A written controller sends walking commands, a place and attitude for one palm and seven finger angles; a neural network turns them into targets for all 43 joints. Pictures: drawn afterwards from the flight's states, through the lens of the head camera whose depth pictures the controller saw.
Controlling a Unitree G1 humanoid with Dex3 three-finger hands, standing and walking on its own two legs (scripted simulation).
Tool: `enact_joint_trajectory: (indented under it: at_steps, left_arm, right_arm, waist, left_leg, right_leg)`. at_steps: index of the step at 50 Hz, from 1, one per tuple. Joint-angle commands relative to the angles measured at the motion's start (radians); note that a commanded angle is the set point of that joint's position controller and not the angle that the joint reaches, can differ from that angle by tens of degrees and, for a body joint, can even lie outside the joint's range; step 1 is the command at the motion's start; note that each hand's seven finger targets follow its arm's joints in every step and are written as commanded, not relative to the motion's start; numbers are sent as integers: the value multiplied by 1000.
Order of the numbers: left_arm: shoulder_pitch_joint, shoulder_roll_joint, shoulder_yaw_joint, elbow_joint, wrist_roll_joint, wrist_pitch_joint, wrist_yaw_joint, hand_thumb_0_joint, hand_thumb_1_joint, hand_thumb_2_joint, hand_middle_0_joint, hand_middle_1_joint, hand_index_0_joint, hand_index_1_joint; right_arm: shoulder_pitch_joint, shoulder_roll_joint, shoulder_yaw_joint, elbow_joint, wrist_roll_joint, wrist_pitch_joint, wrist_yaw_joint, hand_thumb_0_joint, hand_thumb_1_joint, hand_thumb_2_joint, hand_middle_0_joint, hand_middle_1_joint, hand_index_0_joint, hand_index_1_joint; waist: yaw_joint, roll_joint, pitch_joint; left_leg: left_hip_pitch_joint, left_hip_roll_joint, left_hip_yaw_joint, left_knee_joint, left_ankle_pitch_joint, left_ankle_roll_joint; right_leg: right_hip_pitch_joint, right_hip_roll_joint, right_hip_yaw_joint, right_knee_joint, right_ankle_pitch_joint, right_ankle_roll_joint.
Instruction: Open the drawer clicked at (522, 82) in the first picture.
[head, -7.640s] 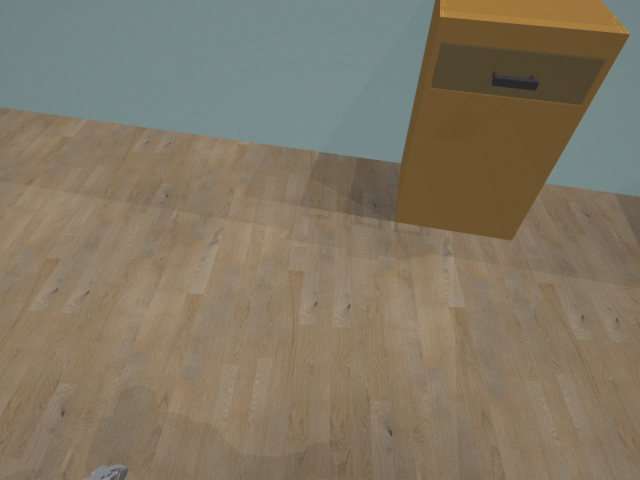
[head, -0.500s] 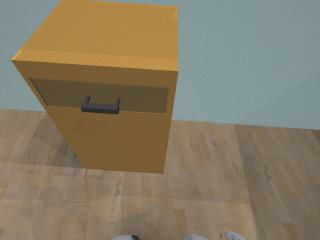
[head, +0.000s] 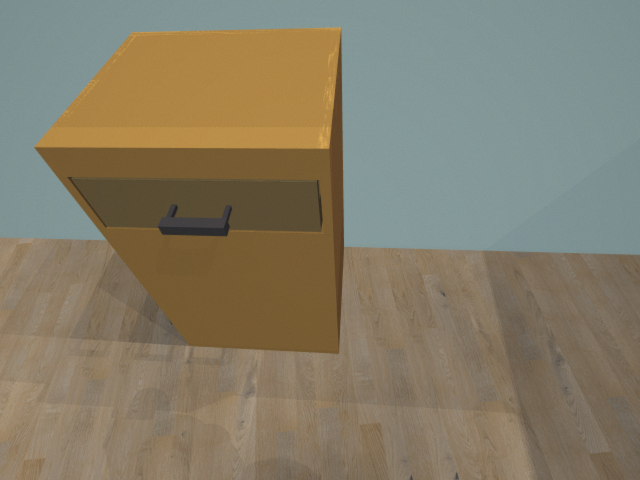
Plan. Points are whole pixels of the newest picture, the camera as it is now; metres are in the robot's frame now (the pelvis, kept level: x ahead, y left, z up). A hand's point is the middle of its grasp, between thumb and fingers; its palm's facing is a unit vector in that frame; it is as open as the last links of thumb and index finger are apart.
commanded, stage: come to a stop and stand still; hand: left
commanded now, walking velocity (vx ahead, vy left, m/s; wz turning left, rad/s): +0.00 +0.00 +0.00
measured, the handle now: (197, 218) +0.56 +0.29 -0.07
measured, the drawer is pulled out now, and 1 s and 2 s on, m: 0.00 0.00 0.00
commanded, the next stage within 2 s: look again from close up in 0.52 s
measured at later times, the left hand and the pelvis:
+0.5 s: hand out of the picture +0.02 +0.22 -0.19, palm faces +0.02 -0.98 -0.18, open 7.3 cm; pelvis +0.01 +0.05 -0.01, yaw -1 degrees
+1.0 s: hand out of the picture +0.02 +0.22 -0.18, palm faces -0.02 -0.97 -0.23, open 7.4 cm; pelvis +0.00 +0.04 -0.01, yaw -1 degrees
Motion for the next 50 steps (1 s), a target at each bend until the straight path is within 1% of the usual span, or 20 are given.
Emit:
enact_joint_trajectory:
  at_steps: [1, 3, 4, 5, 6, 7, 8, 9, 11, 14, 22, 30, 31, 32, 33, 34, 38, 41, 44, 50]
  left_arm:
    - [49, 223, 52, -17, 1, 2, 13, 0, 900, 900, -200, -300, -200, -300]
    - [4, 206, 47, -13, -8, 7, 11, 0, 900, 900, -200, -300, -200, -300]
    - [1, 181, 40, -17, -15, 11, 9, 0, 900, 900, -200, -300, -200, -300]
    - [22, 142, 32, -23, -17, 16, 5, 0, 900, 900, -200, -300, -200, -300]
    - [34, 107, 23, -22, -15, 19, 2, 0, 900, 900, -200, -300, -200, -300]
    - [18, 91, 17, -21, -13, 16, -1, 0, 900, 900, -200, -300, -200, -300]
    - [8, 84, 12, -2, -13, 24, -3, 0, 900, 900, -200, -300, -200, -300]
    - [0, 97, 8, 7, -11, 25, -5, 0, 900, 900, -200, -300, -200, -300]
    - [32, 106, 1, 37, -12, 20, -8, 0, 900, 900, -200, -300, -200, -300]
    - [33, 123, -2, 55, -11, 10, -7, 0, 900, 900, -200, -300, -200, -300]
    - [40, 119, -8, 75, -15, 0, -2, 0, 900, 900, -200, -300, -200, -300]
    - [46, 112, -13, 87, -18, 1, -1, 0, 900, 900, -200, -300, -200, -300]
    - [104, 136, -24, 101, -3, -27, 44, 0, 900, 900, -200, -300, -200, -300]
    - [90, 170, -15, 55, -10, -37, 34, 0, 900, 900, -200, -300, -200, -300]
    - [61, 171, -22, 45, -15, -39, 21, 0, 900, 900, -200, -300, -200, -300]
    - [48, 158, -26, 29, -16, -35, 13, 0, 900, 900, -200, -300, -200, -300]
    - [54, 133, -31, 25, -18, -18, 1, 0, 900, 900, -200, -300, -200, -300]
    - [54, 128, -31, 28, -20, -15, -3, 0, 900, 900, -200, -300, -200, -300]
    - [52, 129, -31, 28, -20, -10, -5, 0, 900, 900, -200, -300, -200, -300]
    - [61, 129, -24, 33, -20, -12, -6, 0, 900, 900, -200, -300, -200, -300]
  right_arm:
    - [-26, -22, 7, -82, 7, -39, -9, 0, -900, -900, 200, 300, 200, 300]
    - [36, -15, 9, -52, 5, -49, -11, 0, -900, -900, 200, 300, 200, 300]
    - [53, -36, 11, -40, 1, -59, -13, 0, -900, -900, 200, 300, 200, 300]
    - [38, -84, 5, -46, -5, -65, -15, 0, -900, -900, 200, 300, 200, 300]
    - [8, -118, 3, -58, -6, -63, -17, 0, -900, -900, 200, 300, 200, 300]
    - [-15, -119, 6, -61, -7, -63, -21, 0, -900, -900, 200, 300, 200, 300]
    - [-46, -112, 7, -53, -5, -66, -23, 0, -900, -900, 200, 300, 200, 300]
    - [-58, -91, 16, -49, -3, -68, -26, 0, -900, -900, 200, 300, 200, 300]
    - [-74, -78, 22, -44, -1, -70, -29, 0, -900, -900, 200, 300, 200, 300]
    - [-47, -65, 24, -34, 3, -74, -27, 0, -900, -900, 200, 300, 200, 300]
    - [-25, -51, 35, -2, 2, -88, -29, 0, -900, -900, 200, 300, 200, 300]
    - [10, -38, 43, 27, 2, -89, -31, 0, -900, -900, 200, 300, 200, 300]
    - [-34, -82, 38, -43, 12, -102, -20, 0, -900, -900, 200, 300, 200, 300]
    - [17, -40, 39, -61, 0, -101, -15, 0, -900, -900, 200, 300, 200, 300]
    - [9, -35, 46, -64, -4, -95, -8, 0, -900, -900, 200, 300, 200, 300]
    - [26, -46, 49, -81, -3, -96, -7, 0, -900, -900, 200, 300, 200, 300]
    - [60, -59, 54, -80, -7, -101, -17, 0, -900, -900, 200, 300, 200, 300]
    - [64, -50, 55, -73, -4, -98, -19, 0, -900, -900, 200, 300, 200, 300]
    - [67, -46, 57, -58, -3, -93, -18, 0, -900, -900, 200, 300, 200, 300]
    - [74, -34, 58, -26, -4, -93, -18, 0, -900, -900, 200, 300, 200, 300]
  waist:
    - [14, -214, -101]
    - [-26, -210, -101]
    - [-29, -132, -105]
    - [-15, 12, -109]
    - [-2, 82, -89]
    - [-1, 48, -44]
    - [2, 151, -16]
    - [2, 165, 9]
    - [11, 119, -2]
    - [-10, -7, -24]
    - [-15, 5, -38]
    - [-10, 2, 9]
    - [-6, 10, 36]
    - [-25, 40, -32]
    - [-20, 24, -48]
    - [-28, 8, -87]
    - [-20, 48, -44]
    - [-19, -13, -7]
    - [-20, -17, 42]
    - [-18, -24, 22]
  left_leg:
    - [-10, 0, 16, -176, 38, 2]
    - [161, 0, 41, -364, 217, 10]
    - [238, 39, 14, -408, 303, 25]
    - [267, 153, -95, -399, 434, 67]
    - [208, 233, -147, -420, 451, 112]
    - [132, 232, -137, -431, 409, 119]
    - [95, 220, -148, -487, 361, 123]
    - [76, 200, -134, -497, 372, 121]
    - [104, 161, -88, -459, 389, 102]
    - [152, 120, -45, -408, 395, 68]
    - [197, 116, -31, -415, 495, 55]
    - [170, 112, -31, -445, 437, 54]
    - [95, 123, -6, -245, 649, 30]
    - [99, 86, -17, -288, 415, 39]
    - [94, 88, -8, -308, 330, 50]
    - [105, 94, -26, -318, 326, 62]
    - [97, 118, -45, -328, 415, 83]
    - [78, 107, -36, -342, 355, 81]
    - [60, 103, -32, -365, 283, 79]
    - [89, 98, -17, -375, 273, 74]
  right_leg:
    - [169, -230, 191, -46, 578, -135]
    - [54, -177, 147, -5, 422, -77]
    - [-10, -126, 117, 36, 307, -46]
    - [-85, -52, 67, 79, 129, -6]
    - [-86, -15, 14, 85, -35, 18]
    - [-67, 7, 1, 76, -42, 27]
    - [-48, 1, -8, 97, -42, 34]
    - [-26, -2, 0, 91, -29, 33]
    - [2, -14, 20, 24, 49, 30]
    - [16, -40, 54, -36, 175, 26]
    - [50, -49, 49, -54, 232, 27]
    - [63, -47, 43, -77, 196, 27]
    - [22, -84, 102, -16, 491, 16]
    - [66, -94, 84, 20, 390, -8]
    - [52, -69, 66, 27, 281, -10]
    - [49, -49, 56, 40, 172, -7]
    - [20, -22, 31, 57, 84, -5]
    - [11, -28, 38, 42, 108, -3]
    - [-11, -25, 46, 24, 74, 1]
    - [-4, -28, 57, 11, 91, 1]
